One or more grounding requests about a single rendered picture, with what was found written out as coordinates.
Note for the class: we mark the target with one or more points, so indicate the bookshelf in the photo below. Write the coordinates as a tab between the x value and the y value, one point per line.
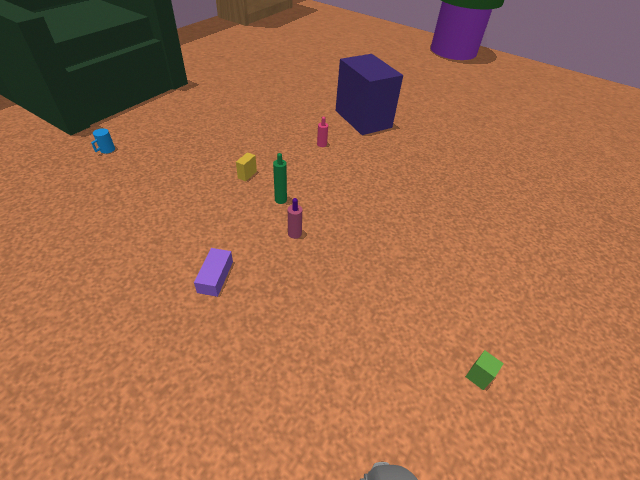
245	12

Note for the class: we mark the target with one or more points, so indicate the armchair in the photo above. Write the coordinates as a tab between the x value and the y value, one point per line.
76	62

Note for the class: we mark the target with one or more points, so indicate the potted plant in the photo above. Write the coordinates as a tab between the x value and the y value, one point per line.
460	27

